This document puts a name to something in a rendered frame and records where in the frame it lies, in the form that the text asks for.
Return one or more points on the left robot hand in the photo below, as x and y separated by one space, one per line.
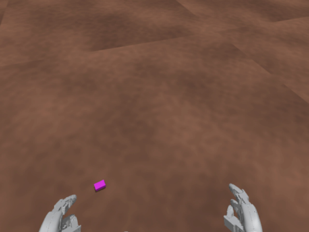
54 221

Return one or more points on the small box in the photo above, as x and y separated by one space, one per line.
99 185

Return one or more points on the right robot hand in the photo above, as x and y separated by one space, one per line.
248 216

